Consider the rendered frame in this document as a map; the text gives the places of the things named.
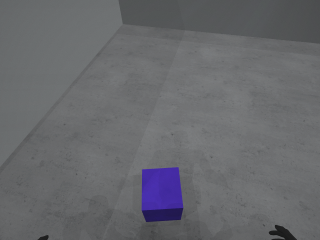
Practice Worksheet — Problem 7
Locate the carton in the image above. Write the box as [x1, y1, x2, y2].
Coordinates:
[141, 167, 184, 222]

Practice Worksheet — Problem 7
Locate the robot right hand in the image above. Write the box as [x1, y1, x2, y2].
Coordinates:
[269, 225, 297, 240]

